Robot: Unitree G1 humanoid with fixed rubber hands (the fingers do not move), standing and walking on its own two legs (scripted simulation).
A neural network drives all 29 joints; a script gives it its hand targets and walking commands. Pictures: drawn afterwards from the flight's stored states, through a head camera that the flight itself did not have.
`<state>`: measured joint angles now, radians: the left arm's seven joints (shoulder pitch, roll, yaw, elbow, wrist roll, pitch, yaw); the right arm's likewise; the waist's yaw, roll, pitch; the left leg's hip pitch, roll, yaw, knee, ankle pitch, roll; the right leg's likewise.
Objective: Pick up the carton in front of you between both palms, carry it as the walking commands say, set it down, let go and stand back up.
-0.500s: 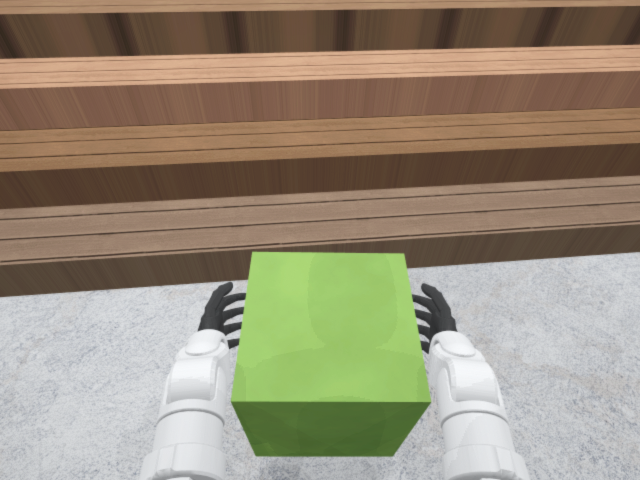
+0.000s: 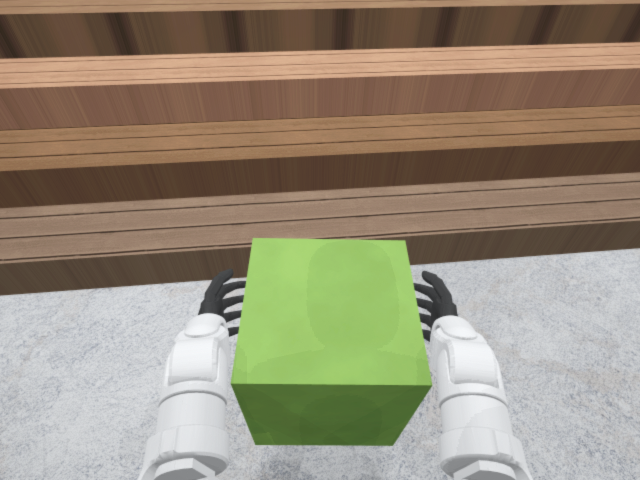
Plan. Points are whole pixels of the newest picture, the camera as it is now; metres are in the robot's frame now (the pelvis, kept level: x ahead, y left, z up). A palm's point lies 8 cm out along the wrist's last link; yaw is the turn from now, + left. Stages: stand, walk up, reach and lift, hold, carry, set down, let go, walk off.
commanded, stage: reach and lift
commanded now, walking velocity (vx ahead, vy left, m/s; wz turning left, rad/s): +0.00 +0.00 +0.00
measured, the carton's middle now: (326, 347) +0.31 +0.00 -0.04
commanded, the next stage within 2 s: hold in 0.52 s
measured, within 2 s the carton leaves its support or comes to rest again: neither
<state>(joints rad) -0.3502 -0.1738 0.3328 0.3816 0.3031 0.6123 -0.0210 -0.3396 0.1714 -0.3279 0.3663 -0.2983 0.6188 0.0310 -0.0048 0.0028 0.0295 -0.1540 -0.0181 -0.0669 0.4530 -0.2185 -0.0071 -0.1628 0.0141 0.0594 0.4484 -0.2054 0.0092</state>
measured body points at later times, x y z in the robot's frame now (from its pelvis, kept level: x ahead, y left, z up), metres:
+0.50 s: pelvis +0.02 +0.00 +0.01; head -0.01 +0.00 +0.45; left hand +0.32 +0.15 +0.03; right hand +0.31 -0.15 +0.03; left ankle +0.02 +0.13 -0.74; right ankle +0.03 -0.13 -0.74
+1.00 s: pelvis +0.00 +0.00 +0.00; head -0.04 +0.00 +0.45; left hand +0.30 +0.15 +0.05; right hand +0.30 -0.15 +0.05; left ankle +0.02 +0.13 -0.74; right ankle +0.03 -0.13 -0.74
